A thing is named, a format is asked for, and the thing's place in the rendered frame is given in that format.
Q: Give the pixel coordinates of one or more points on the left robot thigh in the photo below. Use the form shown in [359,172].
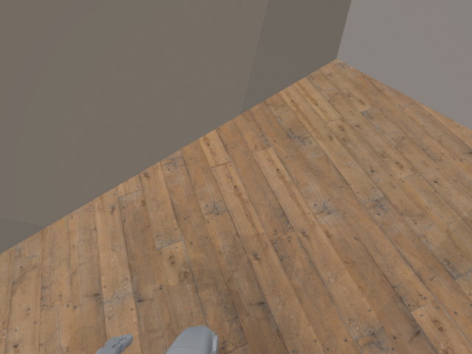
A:
[195,340]

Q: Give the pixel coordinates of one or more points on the left robot hand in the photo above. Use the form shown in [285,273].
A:
[116,345]

